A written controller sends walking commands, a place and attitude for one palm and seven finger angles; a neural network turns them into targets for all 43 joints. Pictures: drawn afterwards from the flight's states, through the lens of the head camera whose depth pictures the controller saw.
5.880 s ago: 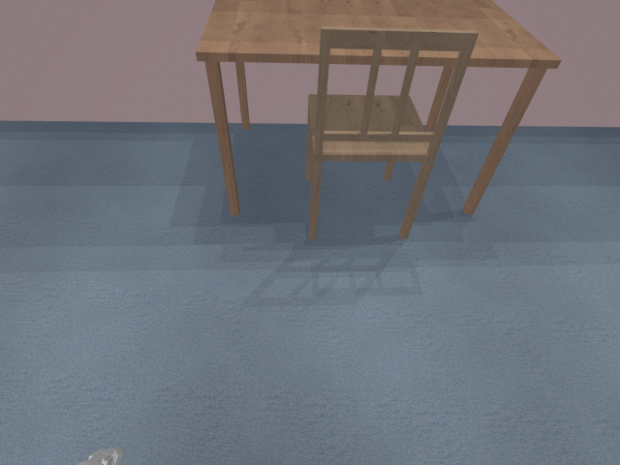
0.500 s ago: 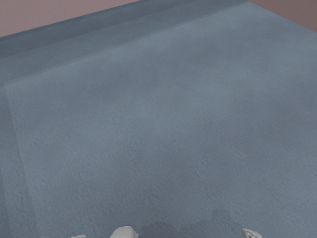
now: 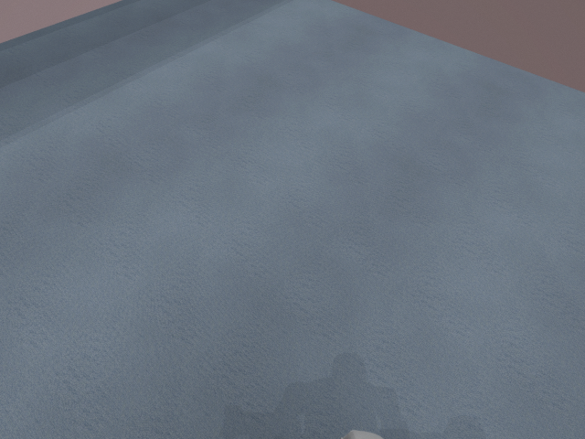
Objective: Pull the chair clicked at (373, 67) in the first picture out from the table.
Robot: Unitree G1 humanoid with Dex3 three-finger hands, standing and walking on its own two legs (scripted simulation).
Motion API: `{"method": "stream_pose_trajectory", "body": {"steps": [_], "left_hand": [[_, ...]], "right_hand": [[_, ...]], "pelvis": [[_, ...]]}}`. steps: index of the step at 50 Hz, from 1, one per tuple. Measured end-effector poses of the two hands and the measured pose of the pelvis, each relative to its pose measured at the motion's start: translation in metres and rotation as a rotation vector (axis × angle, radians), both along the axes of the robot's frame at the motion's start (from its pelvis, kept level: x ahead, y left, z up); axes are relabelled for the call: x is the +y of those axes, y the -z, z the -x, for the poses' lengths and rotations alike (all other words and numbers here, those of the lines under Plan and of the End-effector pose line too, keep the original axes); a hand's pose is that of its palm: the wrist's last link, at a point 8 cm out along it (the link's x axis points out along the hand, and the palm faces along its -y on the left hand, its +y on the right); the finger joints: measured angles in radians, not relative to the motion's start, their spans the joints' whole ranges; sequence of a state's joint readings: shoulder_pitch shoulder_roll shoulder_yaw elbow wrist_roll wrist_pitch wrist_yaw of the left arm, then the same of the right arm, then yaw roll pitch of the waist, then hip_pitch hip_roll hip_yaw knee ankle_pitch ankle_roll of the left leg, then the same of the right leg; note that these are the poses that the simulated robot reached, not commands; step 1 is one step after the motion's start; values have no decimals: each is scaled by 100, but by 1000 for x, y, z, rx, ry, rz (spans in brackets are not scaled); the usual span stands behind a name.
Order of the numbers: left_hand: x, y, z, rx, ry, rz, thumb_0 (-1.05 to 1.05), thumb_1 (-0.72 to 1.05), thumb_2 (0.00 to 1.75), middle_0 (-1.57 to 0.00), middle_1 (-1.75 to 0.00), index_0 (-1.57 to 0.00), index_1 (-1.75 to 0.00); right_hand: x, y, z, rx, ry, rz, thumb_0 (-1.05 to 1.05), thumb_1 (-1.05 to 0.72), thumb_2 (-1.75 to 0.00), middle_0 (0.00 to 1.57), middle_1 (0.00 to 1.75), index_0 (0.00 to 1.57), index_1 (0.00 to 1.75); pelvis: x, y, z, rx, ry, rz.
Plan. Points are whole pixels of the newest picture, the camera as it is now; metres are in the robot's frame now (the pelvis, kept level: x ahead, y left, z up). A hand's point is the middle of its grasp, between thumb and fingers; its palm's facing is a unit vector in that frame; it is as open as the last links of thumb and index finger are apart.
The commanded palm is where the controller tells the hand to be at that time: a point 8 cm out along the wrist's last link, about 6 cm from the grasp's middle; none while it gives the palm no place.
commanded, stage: walk to a spot facing it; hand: left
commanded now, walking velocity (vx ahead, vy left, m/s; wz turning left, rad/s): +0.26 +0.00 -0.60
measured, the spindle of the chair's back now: out of the picture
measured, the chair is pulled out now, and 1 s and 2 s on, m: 0.00 0.00 0.00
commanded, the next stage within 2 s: turn to face it in 0.32 s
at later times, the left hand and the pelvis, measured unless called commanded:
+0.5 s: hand (221, 433) +0.15 +0.11 -0.18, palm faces -0.13 -0.97 -0.19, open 7.4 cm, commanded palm none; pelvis +0.13 -0.06 -0.01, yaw -10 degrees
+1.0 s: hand (227, 322) +0.32 +0.13 -0.16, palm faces +0.09 -0.97 -0.22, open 7.4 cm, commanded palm none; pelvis +0.21 -0.07 +0.00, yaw +3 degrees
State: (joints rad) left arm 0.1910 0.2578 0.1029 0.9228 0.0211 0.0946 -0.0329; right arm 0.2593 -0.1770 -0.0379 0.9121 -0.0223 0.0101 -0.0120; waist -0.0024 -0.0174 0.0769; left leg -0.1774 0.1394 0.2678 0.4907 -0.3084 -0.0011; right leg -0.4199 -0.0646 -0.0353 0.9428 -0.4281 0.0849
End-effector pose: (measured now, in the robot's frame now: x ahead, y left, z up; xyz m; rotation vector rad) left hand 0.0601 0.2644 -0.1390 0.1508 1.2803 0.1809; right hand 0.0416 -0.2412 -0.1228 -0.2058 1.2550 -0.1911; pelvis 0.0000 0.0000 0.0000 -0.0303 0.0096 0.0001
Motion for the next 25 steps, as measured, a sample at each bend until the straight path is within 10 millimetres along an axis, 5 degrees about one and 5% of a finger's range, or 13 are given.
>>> {"method": "stream_pose_trajectory", "body": {"steps": [7, 10, 18, 25], "left_hand": [[-57, -7, -90, -130, 192, -28, 0, 91, 90, -20, -30, -19, -30], [-78, -15, -110, -193, 202, -33, 0, 91, 90, -20, -30, -20, -30], [-102, -14, -104, -61, 216, -15, 0, 90, 90, -20, -30, -20, -30], [-101, 9, -94, 106, 164, 22, 0, 90, 90, -20, -30, -20, -30]], "right_hand": [[-45, 34, 62, 118, 166, -41, 0, -91, -90, 20, 30, 20, 30], [-60, 38, 65, 176, 183, -50, 1, -91, -90, 20, 30, 20, 30], [-79, 18, -25, 1, 194, -53, 1, -91, -90, 20, 30, 20, 30], [-69, 15, -123, -86, 143, -53, 1, -91, -90, 20, 30, 20, 30]], "pelvis": [[-34, 17, -19, 12, 92, -21], [-46, 17, -32, 2, 100, -19], [-63, 0, -78, -4, 166, -41], [-60, 7, -131, -10, 175, -15]]}}
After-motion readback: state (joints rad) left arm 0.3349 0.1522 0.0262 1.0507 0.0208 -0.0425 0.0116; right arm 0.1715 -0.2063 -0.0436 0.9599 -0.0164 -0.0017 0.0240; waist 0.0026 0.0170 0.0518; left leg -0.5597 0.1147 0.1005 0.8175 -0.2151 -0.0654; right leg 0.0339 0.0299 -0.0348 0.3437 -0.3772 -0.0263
